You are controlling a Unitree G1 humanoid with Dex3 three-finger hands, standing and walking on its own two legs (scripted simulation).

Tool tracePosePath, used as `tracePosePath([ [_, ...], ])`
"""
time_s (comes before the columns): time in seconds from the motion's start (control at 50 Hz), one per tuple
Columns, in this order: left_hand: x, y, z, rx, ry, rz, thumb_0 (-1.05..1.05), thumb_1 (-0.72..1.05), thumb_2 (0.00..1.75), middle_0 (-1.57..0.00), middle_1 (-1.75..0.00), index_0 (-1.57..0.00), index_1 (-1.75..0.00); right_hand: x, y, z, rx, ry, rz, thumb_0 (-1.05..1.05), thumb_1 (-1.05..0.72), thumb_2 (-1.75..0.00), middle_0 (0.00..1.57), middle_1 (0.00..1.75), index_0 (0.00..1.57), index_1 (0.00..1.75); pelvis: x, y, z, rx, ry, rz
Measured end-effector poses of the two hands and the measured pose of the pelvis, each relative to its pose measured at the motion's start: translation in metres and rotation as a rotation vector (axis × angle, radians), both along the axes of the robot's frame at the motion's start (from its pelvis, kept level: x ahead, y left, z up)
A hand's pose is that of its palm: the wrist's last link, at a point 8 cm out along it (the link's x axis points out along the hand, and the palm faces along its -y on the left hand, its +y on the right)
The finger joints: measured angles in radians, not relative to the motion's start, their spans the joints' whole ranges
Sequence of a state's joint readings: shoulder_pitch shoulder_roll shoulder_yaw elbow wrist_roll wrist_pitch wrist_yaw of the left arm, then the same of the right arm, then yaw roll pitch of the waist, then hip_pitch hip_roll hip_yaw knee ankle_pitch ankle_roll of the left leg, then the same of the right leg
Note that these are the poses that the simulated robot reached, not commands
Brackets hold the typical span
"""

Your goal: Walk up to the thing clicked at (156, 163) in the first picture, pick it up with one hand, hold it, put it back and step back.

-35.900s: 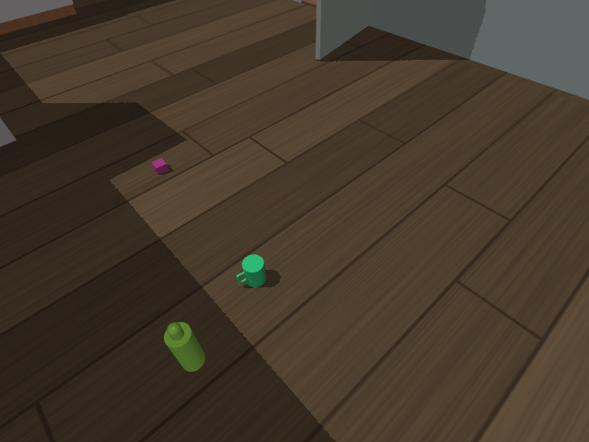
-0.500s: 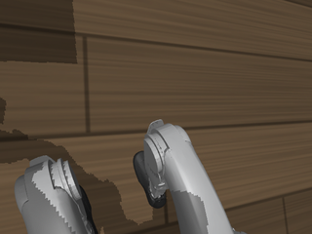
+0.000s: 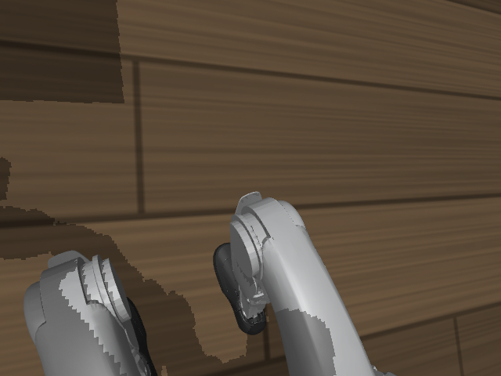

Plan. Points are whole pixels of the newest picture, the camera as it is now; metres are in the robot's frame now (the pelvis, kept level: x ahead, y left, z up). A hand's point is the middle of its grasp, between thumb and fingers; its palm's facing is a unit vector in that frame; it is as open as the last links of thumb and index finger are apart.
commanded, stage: approach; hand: left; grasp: from above
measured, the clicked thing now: out of the picture +0.49 +0.33 -0.32
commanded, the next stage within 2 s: rest palm in 0.58 s
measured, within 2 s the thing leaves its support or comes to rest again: neither
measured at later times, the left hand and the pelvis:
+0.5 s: hand out of the picture +0.49 +0.30 -0.19, palm faces -0.02 -0.45 -0.89, open 12.8 cm; pelvis +0.01 +0.00 +0.00, yaw -2 degrees
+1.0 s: hand out of the picture +0.48 +0.29 -0.22, palm faces -0.05 -0.49 -0.87, open 13.0 cm; pelvis +0.01 +0.00 +0.00, yaw -1 degrees
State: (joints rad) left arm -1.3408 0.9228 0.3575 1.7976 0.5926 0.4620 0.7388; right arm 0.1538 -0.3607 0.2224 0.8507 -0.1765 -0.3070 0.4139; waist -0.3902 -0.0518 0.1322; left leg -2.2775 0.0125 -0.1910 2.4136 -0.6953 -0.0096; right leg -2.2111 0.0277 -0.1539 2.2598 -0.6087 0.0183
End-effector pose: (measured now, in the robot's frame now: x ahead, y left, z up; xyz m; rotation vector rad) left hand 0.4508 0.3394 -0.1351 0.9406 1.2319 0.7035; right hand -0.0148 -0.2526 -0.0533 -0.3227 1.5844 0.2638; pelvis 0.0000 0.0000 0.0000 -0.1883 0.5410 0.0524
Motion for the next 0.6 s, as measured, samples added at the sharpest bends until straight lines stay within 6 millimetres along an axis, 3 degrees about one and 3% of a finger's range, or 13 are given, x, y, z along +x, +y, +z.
tracePosePath([
  [0.22,0.04,-0.044,-0.005,-0.048,-0.059,-0.011,0.0,-0.2,0.74,-0.43,-0.62,-0.39,-0.66,-0.017,-0.005,0.017,-0.035,0.04,-0.017,0.0,-0.92,-0.9,0.19,0.3,0.2,0.3,0.003,-0.003,0.001,-0.007,0.001,-0.009],
  [0.36,0.055,-0.042,0.005,0.008,-0.076,0.003,0.0,-0.27,0.78,-0.39,-0.67,-0.35,-0.71,-0.032,-0.003,0.022,-0.023,0.085,-0.063,0.0,-0.92,-0.9,0.19,0.3,0.2,0.3,0.005,-0.003,0.002,-0.011,0.009,-0.022],
  [0.44,0.047,-0.034,0.006,0.032,-0.046,0.009,0.0,-0.29,0.8,-0.37,-0.69,-0.32,-0.73,-0.033,0.001,0.018,0.0,0.09,-0.091,0.0,-0.92,-0.9,0.19,0.3,0.2,0.3,0.005,-0.002,0.002,-0.012,0.018,-0.028],
  [0.6,0.01,-0.025,-0.011,-0.025,0.022,0.051,0.0,-0.26,0.78,-0.36,-0.7,-0.33,-0.73,-0.018,0.008,0.007,0.032,0.054,-0.07,0.0,-0.92,-0.9,0.2,0.3,0.2,0.3,0.002,0.0,0.001,-0.008,0.005,-0.021],
])
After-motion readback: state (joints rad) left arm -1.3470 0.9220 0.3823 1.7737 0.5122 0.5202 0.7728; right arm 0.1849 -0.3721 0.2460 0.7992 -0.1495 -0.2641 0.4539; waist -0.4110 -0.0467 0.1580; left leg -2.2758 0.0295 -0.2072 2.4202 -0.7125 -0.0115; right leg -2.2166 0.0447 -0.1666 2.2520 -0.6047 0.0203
